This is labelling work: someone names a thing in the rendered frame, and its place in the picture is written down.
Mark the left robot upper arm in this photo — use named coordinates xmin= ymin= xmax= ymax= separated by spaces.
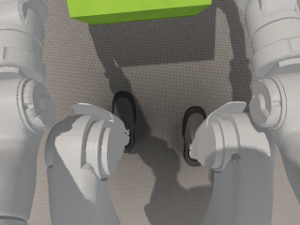
xmin=0 ymin=77 xmax=56 ymax=225

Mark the robot left forearm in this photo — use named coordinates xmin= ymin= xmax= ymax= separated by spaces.
xmin=0 ymin=0 xmax=50 ymax=84

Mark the carton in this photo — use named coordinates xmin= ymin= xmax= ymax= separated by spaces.
xmin=67 ymin=0 xmax=212 ymax=25

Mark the left robot thigh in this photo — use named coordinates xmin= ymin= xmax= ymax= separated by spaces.
xmin=46 ymin=114 xmax=121 ymax=225

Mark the robot right forearm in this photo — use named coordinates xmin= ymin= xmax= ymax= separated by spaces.
xmin=236 ymin=0 xmax=300 ymax=79

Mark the left robot shin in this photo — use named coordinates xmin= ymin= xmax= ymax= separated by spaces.
xmin=44 ymin=102 xmax=130 ymax=168

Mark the right robot upper arm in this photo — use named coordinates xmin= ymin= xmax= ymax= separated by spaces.
xmin=248 ymin=71 xmax=300 ymax=204

